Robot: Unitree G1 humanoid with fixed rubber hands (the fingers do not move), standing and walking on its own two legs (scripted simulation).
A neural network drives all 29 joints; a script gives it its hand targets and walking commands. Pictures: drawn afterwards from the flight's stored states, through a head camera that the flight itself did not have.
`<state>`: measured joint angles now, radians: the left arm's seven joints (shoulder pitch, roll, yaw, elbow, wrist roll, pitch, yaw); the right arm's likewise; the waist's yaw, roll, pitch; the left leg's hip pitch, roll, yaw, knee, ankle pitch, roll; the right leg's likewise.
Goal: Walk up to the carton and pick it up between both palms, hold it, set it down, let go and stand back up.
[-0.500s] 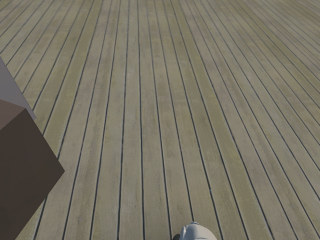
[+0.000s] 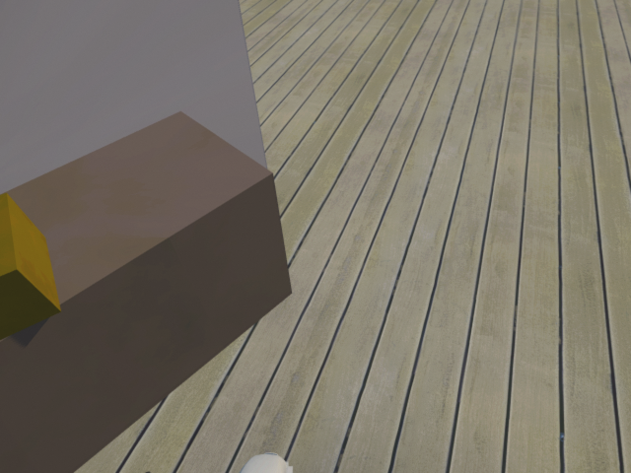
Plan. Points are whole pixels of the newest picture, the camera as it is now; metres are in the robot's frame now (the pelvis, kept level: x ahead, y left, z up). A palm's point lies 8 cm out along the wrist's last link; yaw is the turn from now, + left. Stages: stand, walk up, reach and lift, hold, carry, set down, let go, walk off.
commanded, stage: walk up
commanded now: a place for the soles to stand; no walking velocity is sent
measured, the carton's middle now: out of the picture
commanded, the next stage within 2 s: none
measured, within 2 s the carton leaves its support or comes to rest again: neither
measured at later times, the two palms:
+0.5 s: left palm out of the picture +0.01 +0.40 -0.12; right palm out of the picture +0.10 -0.13 -0.14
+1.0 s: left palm out of the picture -0.07 +0.52 -0.16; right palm (241, 370) +0.31 +0.14 -0.12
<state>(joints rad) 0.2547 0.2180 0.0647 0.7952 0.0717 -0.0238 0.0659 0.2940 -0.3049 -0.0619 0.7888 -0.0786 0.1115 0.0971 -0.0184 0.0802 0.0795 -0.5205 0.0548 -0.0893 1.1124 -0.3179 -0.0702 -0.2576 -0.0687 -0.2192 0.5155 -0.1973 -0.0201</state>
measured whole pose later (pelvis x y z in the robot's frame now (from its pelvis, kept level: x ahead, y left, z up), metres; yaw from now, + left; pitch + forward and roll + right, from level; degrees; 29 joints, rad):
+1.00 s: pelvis +0.08 +0.30 -0.03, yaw +38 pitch -4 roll -1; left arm 0.38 0.30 0.05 0.79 0.04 0.01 0.01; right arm 0.26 -0.23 -0.06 0.76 -0.02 -0.01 0.06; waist 0.00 -0.07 0.13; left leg -0.44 0.02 0.02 0.83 -0.33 0.01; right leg -0.22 -0.25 -0.12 1.04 -0.55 -0.03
